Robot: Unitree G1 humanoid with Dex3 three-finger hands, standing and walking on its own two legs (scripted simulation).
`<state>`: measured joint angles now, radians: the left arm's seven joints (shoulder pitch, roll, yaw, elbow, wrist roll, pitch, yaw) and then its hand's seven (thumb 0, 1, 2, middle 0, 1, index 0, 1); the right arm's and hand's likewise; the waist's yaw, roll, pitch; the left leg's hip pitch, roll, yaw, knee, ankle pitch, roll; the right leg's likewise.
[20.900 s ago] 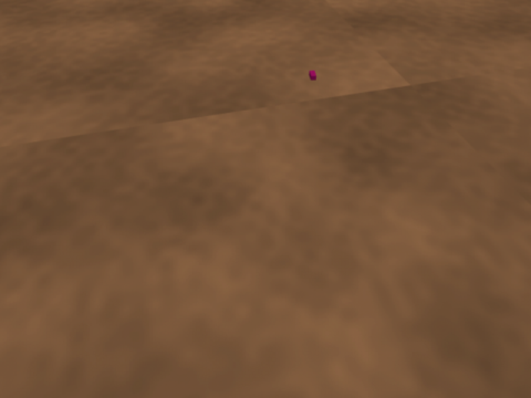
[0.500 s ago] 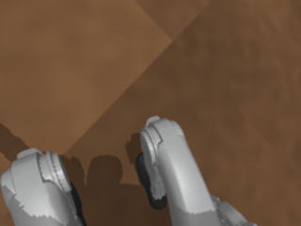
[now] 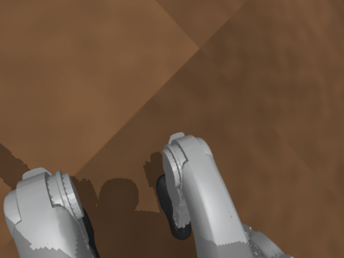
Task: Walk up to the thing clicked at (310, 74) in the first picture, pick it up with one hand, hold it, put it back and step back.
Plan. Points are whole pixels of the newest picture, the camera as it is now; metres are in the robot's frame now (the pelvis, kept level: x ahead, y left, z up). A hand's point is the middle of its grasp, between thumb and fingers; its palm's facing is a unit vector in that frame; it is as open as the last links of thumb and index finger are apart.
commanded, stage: rise first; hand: left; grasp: from above
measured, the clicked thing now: out of the picture +0.49 +0.36 -0.30
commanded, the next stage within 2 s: approach in 0.02 s
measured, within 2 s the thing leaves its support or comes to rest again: neither
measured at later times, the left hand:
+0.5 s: hand out of the picture +0.49 +0.35 -0.16, palm faces -0.29 -0.30 -0.91, open 13.0 cm
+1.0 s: hand out of the picture +0.45 +0.35 -0.19, palm faces -0.38 -0.27 -0.89, open 13.0 cm
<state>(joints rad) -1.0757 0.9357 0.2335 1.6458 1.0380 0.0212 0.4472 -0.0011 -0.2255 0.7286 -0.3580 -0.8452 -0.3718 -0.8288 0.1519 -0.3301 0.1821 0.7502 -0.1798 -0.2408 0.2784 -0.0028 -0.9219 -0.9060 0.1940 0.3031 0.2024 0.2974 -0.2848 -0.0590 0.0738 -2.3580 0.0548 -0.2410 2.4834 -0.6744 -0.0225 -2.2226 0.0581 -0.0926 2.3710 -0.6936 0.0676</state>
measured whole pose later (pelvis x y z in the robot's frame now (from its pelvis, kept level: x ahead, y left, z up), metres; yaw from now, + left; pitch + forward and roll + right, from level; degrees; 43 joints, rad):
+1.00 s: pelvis +0.00 +0.00 +0.00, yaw +0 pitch +30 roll -10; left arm -1.08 0.89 0.16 1.56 1.02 0.05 0.38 0.00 -0.32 0.81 -0.32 -0.76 -0.30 -0.77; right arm 0.18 -0.32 0.22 0.71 -0.17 -0.18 0.24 0.00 -0.90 -0.90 0.20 0.30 0.20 0.30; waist -0.31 -0.06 0.09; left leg -2.35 0.06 -0.24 2.47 -0.67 -0.04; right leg -2.23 0.06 -0.09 2.37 -0.68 0.06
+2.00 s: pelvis +0.00 +0.01 +0.00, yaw -3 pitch +29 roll -15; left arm -1.24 1.08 0.18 1.80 1.05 0.05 0.57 0.00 -0.23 0.72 -0.39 -0.67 -0.37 -0.69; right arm 0.12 -0.36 0.34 0.64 -0.23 -0.26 0.26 0.00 -0.92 -0.91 0.19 0.30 0.20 0.30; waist -0.42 -0.14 0.21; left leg -2.35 0.06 -0.30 2.51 -0.70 -0.01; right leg -2.19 0.08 -0.14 2.34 -0.69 0.08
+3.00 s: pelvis -0.01 +0.01 +0.01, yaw -5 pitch +27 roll -16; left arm -1.23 1.14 0.17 1.83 1.04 0.03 0.60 0.00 -0.12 0.64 -0.42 -0.67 -0.42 -0.67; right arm 0.13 -0.38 0.38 0.63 -0.24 -0.29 0.28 0.00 -0.92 -0.91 0.19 0.30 0.20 0.30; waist -0.44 -0.17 0.25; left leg -2.34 0.06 -0.31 2.50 -0.68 0.00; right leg -2.16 0.08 -0.16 2.31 -0.66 0.09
